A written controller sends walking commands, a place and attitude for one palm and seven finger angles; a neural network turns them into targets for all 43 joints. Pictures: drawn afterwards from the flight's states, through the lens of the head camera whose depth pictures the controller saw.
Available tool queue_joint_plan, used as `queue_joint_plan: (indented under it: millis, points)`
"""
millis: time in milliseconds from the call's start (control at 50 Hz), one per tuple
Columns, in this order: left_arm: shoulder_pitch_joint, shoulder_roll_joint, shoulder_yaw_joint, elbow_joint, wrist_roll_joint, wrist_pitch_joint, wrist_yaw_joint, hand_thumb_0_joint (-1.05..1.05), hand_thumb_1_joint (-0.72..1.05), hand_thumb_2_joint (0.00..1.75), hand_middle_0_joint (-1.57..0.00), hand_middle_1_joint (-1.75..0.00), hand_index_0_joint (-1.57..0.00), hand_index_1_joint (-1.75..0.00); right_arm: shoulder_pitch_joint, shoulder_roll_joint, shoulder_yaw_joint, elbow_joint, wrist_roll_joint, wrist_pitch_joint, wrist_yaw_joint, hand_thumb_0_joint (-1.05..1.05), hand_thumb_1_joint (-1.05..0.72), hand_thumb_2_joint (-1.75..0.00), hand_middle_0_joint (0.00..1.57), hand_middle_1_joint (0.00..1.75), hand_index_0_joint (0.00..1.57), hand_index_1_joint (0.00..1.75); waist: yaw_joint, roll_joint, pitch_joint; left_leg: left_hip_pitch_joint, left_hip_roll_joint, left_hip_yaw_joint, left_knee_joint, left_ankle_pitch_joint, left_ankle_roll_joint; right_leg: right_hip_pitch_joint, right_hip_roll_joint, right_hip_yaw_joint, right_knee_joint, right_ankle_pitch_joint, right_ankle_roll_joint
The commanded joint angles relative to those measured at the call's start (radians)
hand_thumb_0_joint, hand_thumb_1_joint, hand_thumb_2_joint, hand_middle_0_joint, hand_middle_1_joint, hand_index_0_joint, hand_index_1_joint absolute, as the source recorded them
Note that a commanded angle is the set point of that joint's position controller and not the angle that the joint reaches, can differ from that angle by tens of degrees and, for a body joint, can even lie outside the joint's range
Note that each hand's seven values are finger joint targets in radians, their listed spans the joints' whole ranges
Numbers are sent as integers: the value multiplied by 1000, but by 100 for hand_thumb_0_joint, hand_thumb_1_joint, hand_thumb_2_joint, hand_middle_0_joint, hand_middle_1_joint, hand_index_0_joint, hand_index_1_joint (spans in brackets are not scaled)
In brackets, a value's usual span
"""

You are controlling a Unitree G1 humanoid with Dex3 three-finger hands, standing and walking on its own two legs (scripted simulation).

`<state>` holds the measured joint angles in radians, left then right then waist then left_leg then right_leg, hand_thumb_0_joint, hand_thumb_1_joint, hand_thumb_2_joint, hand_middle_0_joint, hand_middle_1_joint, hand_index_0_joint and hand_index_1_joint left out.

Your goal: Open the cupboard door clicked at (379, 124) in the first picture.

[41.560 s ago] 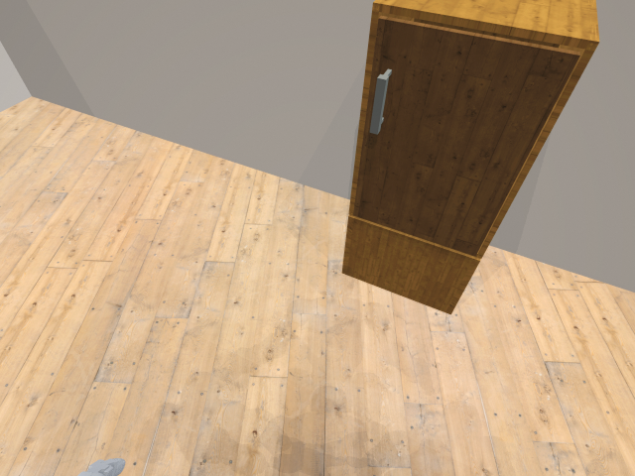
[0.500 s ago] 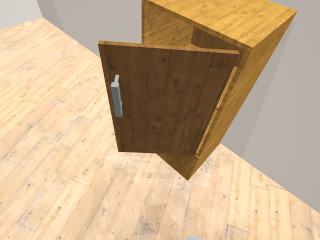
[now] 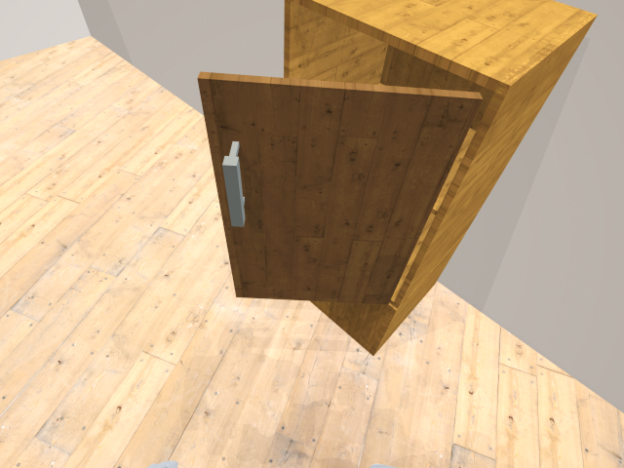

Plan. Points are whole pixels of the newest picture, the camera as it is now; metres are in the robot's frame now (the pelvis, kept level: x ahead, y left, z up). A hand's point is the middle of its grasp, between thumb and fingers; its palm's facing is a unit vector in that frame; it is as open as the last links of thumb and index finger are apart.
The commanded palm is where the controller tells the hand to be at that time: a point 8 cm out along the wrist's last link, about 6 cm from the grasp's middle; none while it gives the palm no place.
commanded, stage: come to a stop and stand still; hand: left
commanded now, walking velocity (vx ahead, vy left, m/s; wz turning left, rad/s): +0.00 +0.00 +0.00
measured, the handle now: (236, 185) +0.53 +0.15 +0.03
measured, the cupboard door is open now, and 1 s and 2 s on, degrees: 42 42 42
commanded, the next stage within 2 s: look again from close up in 1.32 s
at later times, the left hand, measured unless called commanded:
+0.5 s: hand out of the picture -0.07 +0.23 -0.16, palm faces +0.07 -0.97 -0.22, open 7.4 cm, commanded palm none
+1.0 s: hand out of the picture -0.11 +0.24 -0.17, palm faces +0.08 -0.98 -0.17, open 7.3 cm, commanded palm none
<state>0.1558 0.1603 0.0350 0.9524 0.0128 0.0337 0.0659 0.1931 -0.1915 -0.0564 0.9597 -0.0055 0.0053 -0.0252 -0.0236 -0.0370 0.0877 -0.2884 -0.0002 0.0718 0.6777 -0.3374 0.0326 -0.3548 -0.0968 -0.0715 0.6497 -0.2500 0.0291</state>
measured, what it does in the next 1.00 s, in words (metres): walks backwards: right foot, then left foot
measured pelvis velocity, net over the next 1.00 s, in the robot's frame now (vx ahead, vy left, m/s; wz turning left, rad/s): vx -0.15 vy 0.06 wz -0.01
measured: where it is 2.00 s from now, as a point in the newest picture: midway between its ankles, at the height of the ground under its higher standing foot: outside the picture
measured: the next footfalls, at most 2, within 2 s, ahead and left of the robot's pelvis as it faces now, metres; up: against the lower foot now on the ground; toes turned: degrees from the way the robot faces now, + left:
right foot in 0.20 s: +0.04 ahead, -0.09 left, +0.01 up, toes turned +1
left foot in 0.88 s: -0.08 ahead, +0.13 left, +0.00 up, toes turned +1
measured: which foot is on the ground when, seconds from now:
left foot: down 0.00-0.72, up 0.74-0.86, down 0.88-1.00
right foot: down 0.00-0.00, up 0.02-0.18, down 0.20-0.88, up 0.90-1.00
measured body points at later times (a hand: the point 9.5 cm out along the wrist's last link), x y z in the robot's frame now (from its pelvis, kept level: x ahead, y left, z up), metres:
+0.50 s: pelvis -0.07 +0.05 +0.01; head -0.09 +0.05 +0.46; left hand -0.07 +0.28 -0.14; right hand -0.04 -0.20 -0.14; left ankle +0.01 +0.08 -0.72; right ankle +0.00 -0.10 -0.71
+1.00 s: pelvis -0.15 +0.06 +0.01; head -0.17 +0.09 +0.46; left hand -0.11 +0.29 -0.16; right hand -0.16 -0.15 -0.14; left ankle -0.12 +0.13 -0.72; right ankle -0.08 -0.07 -0.69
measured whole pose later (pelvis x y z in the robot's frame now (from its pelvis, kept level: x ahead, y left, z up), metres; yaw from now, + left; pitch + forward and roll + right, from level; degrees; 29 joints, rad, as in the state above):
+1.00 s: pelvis -0.15 +0.06 +0.01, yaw +0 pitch -3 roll +1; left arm 0.30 0.17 0.06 0.98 0.02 0.04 0.04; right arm 0.38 -0.09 -0.02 1.04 -0.03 0.02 -0.03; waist 0.00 -0.08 -0.01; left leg -0.24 -0.08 0.06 0.59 -0.29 0.09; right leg -0.44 0.00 0.06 0.85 -0.34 -0.02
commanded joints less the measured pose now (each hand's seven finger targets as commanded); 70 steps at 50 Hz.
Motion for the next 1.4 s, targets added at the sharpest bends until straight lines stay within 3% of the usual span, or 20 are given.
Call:
queue_joint_plan:
  millis: [0,100,160,220,340,540,600,660,700,720,740,760,820,840,860,900,940,1040,1200,1380]
  points:
    - [51,95,15,-100,14,26,-7,0,90,90,-20,-30,-20,-30,69,-146,-12,-136,-20,-6,-16,0,-90,-90,20,30,20,30,6,306,-29,-40,258,-258,-309,664,71,-34,89,61,271,-284,-41]
    - [135,84,12,-109,9,6,-34,0,90,90,-20,-30,-20,-30,10,-138,-6,-184,-25,1,3,0,-90,-90,20,30,20,30,41,116,9,-113,207,-249,-361,5,118,45,84,55,61,-138,-47]
    - [173,116,8,-114,15,-17,-32,0,90,90,-20,-30,-20,-30,32,-113,0,-183,-11,-2,4,0,-90,-90,20,30,20,30,34,7,-10,-107,126,-209,-305,-143,48,102,43,156,-200,-39,-84]
    - [129,146,7,-138,16,-31,-32,0,90,90,-20,-30,-20,-30,87,-114,-3,-160,-14,7,10,0,-90,-90,20,30,20,30,-17,-93,-30,28,57,-147,-253,-118,19,-82,-8,247,-279,-255,-119]
    - [226,108,7,-112,16,-20,-29,0,90,90,-20,-30,-20,-30,92,-127,-3,-122,-19,-7,13,0,-90,-90,20,30,20,30,22,88,-34,-104,158,-277,-459,-285,44,42,84,108,-123,-96,-70]
    - [409,47,12,4,21,4,-31,0,90,90,-20,-30,-20,-30,42,-146,-8,-63,-16,17,13,0,-90,-90,20,30,20,30,76,83,-8,-269,192,-273,-543,-378,64,199,114,34,-5,-98,-70]
    - [447,45,13,25,24,1,-29,0,90,90,-20,-30,-20,-30,49,-133,-9,-49,-16,27,15,0,-90,-90,20,30,20,30,75,46,32,-291,132,-211,-507,-391,29,201,105,78,-100,-149,-88]
    - [411,73,18,17,25,-9,-27,0,90,90,-20,-30,-20,-30,88,-89,-8,-36,-10,37,15,0,-90,-90,20,30,20,30,38,-62,50,-136,8,-115,-300,-287,-12,-35,22,253,-315,-375,-128]
    - [238,138,47,-32,21,-12,-19,0,90,90,-20,-30,-20,-30,221,-52,-28,2,-14,62,9,0,-90,-90,20,30,20,30,-55,-246,-41,186,-109,-19,304,-12,-42,-399,-179,483,-597,-578,-212]
    - [86,165,63,-82,21,-10,-3,0,90,90,-20,-30,-20,-30,307,-69,-41,19,-11,71,7,0,-90,-90,20,30,20,30,-113,-267,-54,211,-67,-104,519,-6,-30,-475,-214,483,-590,-459,-224]
    - [-34,156,61,-109,23,-17,-1,0,90,90,-20,-30,-20,-30,380,-57,-46,41,-10,59,11,0,-90,-90,20,30,20,30,-162,-207,-62,228,-39,-100,573,-39,-22,-505,-178,356,-530,-345,-188]
    - [-14,139,56,-118,28,-23,1,0,90,90,-20,-30,-20,-30,401,-20,-26,33,-8,35,14,0,-90,-90,20,30,20,30,-142,-131,-41,177,-19,-92,376,-114,-10,-399,-134,295,-457,-252,-160]
    - [230,93,38,-40,15,-9,-16,0,90,90,-20,-30,-20,-30,278,25,15,10,-10,-3,7,0,-90,-90,20,30,20,30,7,100,85,39,-24,-54,-378,-75,-8,-166,23,208,-114,-286,-100]
    - [271,43,34,-33,2,-9,-22,0,90,90,-20,-30,-20,-30,240,-27,10,-16,-21,-16,-2,0,-90,-90,20,30,20,30,24,258,73,-71,129,-279,-480,-157,44,-120,107,158,46,-188,-58]
    - [277,48,42,-41,-2,-13,-28,0,90,90,-20,-30,-20,-30,156,-72,1,-57,-24,-15,-14,0,-90,-90,20,30,20,30,54,232,53,-225,238,-348,-512,-170,115,-17,119,96,175,-126,-39]
    - [229,52,37,-17,18,7,-24,0,90,90,-20,-30,-20,-30,79,-58,9,-44,-22,-23,-19,0,-90,-90,20,30,20,30,69,233,57,-275,247,-445,-532,-245,123,-35,86,172,320,-84,-41]
    - [220,40,23,-16,14,-3,-27,0,90,90,-20,-30,-20,-30,76,-57,13,-33,-25,-28,-16,0,-90,-90,20,30,20,30,74,65,77,-246,244,-424,-507,-217,152,-28,70,163,266,-110,-55]
    - [214,31,5,-2,15,-37,-43,0,90,90,-20,-30,-20,-30,210,-54,17,34,-20,-25,-11,0,-90,-90,20,30,20,30,31,89,60,-121,172,-332,-453,-271,88,142,98,110,-184,-95,-83]
    - [225,76,2,-6,8,-56,-48,0,90,90,-20,-30,-20,-30,198,-41,31,35,-14,-37,0,0,-90,-90,20,30,20,30,19,-10,24,-55,71,-170,-331,-142,28,73,12,252,-295,-217,-121]
    - [255,52,-19,48,6,-62,-42,0,90,90,-20,-30,-20,-30,182,-56,40,67,-6,-44,-5,0,-90,-90,20,30,20,30,22,44,-3,-6,105,-194,-384,-40,29,106,33,188,-247,3,-92]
